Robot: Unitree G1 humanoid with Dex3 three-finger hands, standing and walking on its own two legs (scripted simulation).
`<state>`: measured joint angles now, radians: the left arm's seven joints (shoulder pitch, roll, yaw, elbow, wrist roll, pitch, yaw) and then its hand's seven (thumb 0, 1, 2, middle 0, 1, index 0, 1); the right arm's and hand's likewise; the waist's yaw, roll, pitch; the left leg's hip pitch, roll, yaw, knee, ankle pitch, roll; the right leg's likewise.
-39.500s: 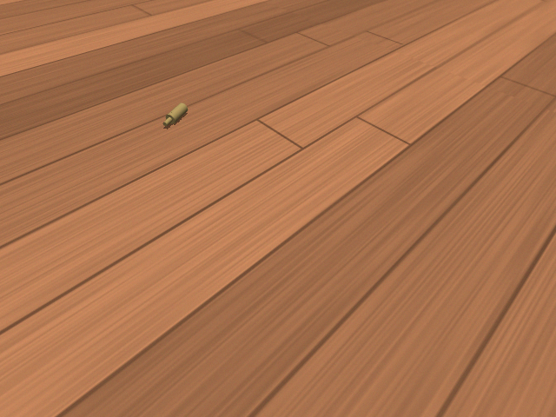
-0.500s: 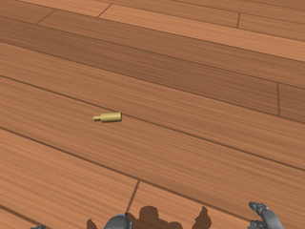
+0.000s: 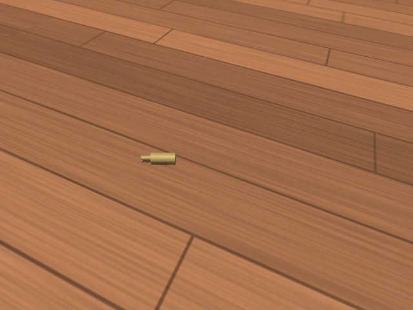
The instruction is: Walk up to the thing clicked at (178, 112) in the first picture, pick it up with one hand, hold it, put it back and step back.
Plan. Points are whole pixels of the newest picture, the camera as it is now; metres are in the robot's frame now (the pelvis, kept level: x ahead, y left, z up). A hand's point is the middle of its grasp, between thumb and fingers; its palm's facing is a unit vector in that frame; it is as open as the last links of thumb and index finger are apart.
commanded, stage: step back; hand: left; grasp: from above
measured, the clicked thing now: (158, 157) +1.08 +0.25 -0.73
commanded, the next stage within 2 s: stand in 0.82 s
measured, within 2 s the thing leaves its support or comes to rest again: neither
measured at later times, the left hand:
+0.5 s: hand out of the picture +0.09 +0.28 -0.15, palm faces -0.01 -0.93 -0.37, open 7.4 cm
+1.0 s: hand (81, 309) +0.17 +0.26 -0.14, palm faces -0.01 -0.94 -0.34, open 7.4 cm
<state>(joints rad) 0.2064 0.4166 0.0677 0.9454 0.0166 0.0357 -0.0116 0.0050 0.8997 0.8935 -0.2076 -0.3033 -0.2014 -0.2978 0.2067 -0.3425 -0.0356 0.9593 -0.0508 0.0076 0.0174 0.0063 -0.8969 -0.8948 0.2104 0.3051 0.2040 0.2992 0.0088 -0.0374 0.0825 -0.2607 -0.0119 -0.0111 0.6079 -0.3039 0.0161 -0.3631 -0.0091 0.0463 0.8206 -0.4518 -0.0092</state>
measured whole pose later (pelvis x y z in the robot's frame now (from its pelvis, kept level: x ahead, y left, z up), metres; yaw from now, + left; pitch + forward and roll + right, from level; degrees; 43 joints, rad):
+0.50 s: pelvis +0.02 +0.01 +0.00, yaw -1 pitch -2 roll +0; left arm 0.18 0.40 0.05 1.02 0.01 -0.02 -0.01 0.01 0.90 0.89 -0.21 -0.30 -0.20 -0.30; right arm 0.18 -0.34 -0.05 1.01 -0.04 -0.03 0.02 0.00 -0.90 -0.89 0.21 0.30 0.20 0.30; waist 0.01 -0.03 0.08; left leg -0.23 0.01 0.01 0.58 -0.31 0.00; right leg -0.26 -0.02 0.00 0.59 -0.34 -0.02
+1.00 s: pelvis +0.05 +0.01 +0.02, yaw +0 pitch -2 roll +0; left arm 0.03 0.35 0.01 1.09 0.00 -0.01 0.01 0.00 0.90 0.89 -0.21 -0.30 -0.20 -0.30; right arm 0.05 -0.34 -0.01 1.09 0.00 -0.02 0.00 0.00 -0.90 -0.90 0.21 0.30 0.20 0.30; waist 0.00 -0.01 0.08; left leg -0.11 0.00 -0.01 0.41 -0.26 0.00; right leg -0.13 -0.02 -0.02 0.40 -0.24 0.02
